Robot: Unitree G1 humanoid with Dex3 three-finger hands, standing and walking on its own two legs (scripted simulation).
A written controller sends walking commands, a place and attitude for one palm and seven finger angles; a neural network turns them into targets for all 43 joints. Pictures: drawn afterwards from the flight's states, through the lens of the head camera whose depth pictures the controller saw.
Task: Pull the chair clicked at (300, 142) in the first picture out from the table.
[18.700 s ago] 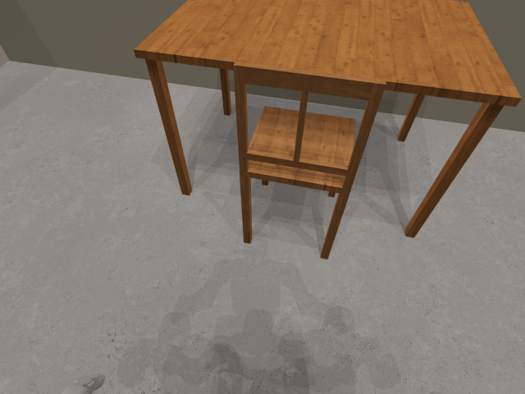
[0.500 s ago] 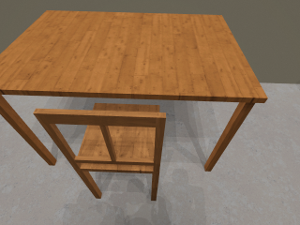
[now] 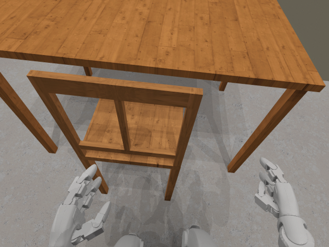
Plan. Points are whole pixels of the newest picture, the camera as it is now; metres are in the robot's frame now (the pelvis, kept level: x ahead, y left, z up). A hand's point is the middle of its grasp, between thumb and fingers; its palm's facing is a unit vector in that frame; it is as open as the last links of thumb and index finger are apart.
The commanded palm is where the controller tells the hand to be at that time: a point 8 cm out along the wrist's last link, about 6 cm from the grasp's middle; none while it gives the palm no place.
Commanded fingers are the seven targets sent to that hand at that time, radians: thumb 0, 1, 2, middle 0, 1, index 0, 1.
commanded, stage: raise the hand toward the chair's back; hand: left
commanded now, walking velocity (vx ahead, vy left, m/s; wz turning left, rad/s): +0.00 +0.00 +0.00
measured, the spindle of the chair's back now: (123, 127) +0.43 +0.15 -0.01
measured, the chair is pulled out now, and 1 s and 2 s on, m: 0.00 0.00 0.00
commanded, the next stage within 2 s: aim the fingers beside a spindle in 1.66 s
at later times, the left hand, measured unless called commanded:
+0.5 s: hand (80, 194) +0.22 +0.20 +0.04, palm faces +0.02 -1.00 -0.05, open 13.8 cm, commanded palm +0.19 +0.25 +0.04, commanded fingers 0.00 -0.22 0.42 -0.09 -0.12 -0.09 -0.12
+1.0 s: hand (70, 180) +0.24 +0.22 +0.05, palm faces +0.01 -1.00 -0.06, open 16.8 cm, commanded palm +0.22 +0.28 +0.05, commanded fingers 0.00 -0.50 0.30 -0.06 -0.08 -0.06 -0.08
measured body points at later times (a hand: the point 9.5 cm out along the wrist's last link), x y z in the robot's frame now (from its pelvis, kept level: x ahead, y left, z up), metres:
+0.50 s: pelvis +0.00 +0.02 -0.01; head +0.10 +0.03 +0.43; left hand +0.21 +0.25 +0.04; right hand +0.16 -0.23 -0.10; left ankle -0.03 +0.11 -0.65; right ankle +0.06 -0.10 -0.65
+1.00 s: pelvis +0.01 +0.02 +0.01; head +0.10 +0.03 +0.45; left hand +0.24 +0.27 +0.05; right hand +0.21 -0.20 -0.07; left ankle -0.03 +0.11 -0.65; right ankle +0.06 -0.10 -0.65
